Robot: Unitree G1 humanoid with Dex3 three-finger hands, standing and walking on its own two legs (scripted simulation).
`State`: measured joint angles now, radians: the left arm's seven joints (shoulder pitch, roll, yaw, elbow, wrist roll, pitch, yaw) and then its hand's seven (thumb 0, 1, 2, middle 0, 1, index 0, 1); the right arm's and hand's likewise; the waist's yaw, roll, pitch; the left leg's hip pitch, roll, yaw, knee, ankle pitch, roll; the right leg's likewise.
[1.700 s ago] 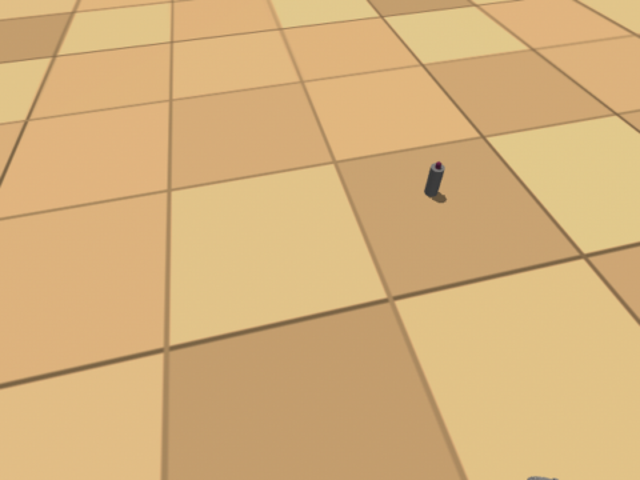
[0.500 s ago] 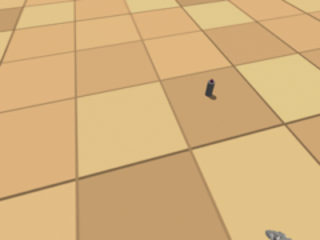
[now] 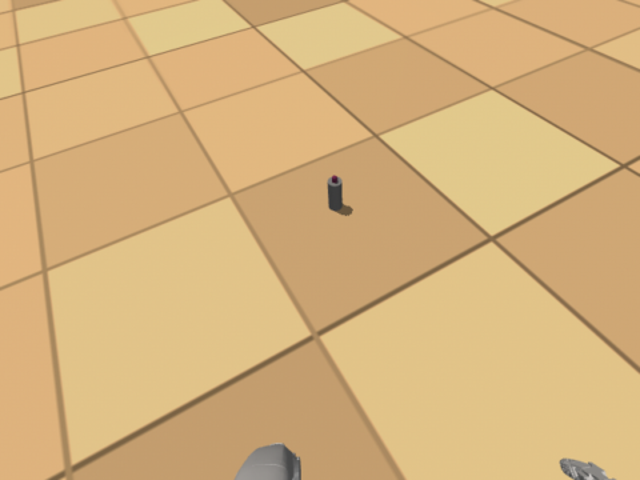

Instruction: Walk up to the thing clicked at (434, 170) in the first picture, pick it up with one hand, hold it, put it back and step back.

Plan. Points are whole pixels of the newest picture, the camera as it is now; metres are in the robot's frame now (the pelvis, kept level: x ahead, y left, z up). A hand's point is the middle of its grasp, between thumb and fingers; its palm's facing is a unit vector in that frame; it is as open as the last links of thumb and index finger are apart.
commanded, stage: walk up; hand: left
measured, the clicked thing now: (335, 191) +1.25 +0.03 -0.68
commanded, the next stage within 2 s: none
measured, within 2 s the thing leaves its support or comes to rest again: neither
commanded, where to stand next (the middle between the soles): +0.87 -0.13 m, yaw -12 degrees
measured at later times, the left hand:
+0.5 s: hand (224, 296) +0.41 +0.22 -0.13, palm faces -0.24 -0.88 -0.40, open 7.4 cm
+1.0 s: hand (240, 256) +0.53 +0.22 -0.16, palm faces -0.22 -0.90 -0.37, open 7.4 cm
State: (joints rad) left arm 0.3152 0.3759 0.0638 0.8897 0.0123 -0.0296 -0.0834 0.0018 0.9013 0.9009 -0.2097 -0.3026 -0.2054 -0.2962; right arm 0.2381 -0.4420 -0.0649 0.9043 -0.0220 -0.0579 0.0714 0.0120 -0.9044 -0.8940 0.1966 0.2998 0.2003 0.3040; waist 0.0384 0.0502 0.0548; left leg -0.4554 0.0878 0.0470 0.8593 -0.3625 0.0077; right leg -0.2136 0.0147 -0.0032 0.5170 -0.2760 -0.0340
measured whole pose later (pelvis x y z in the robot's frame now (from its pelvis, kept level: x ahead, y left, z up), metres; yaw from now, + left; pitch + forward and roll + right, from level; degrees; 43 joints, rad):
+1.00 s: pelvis +0.45 -0.06 -0.01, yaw -12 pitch -2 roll +0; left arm 0.36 0.43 0.04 0.90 0.00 -0.05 -0.03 0.01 0.90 0.90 -0.21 -0.30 -0.20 -0.30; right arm 0.26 -0.41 -0.07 0.83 -0.02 -0.10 0.07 0.01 -0.90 -0.89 0.20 0.30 0.20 0.30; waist 0.02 -0.02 0.07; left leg -0.37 0.06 0.10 0.64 -0.23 0.02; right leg -0.32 -0.01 0.04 1.02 -0.47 -0.04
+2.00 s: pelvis +0.76 -0.11 -0.01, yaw -11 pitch -2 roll +0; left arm 0.27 0.42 0.03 0.90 -0.01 -0.05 0.01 0.00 0.90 0.90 -0.21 -0.30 -0.20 -0.30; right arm 0.22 -0.40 -0.03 0.83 0.00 -0.03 0.03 0.01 -0.90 -0.89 0.20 0.30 0.20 0.30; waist 0.00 -0.01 0.12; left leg -0.32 0.05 0.07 0.65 -0.28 0.01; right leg -0.45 -0.06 -0.03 0.82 -0.34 -0.02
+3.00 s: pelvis +0.78 -0.12 +0.01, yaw -12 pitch -2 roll +0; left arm 0.07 0.34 0.02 1.18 0.01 0.00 -0.02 0.00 0.90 0.90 -0.21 -0.30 -0.20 -0.30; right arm 0.08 -0.36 0.00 1.18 0.00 -0.01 0.02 0.01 -0.90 -0.89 0.20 0.30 0.20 0.30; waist 0.01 0.01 0.06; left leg -0.14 0.03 0.05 0.35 -0.18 -0.02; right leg -0.21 -0.03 -0.02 0.33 -0.09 0.01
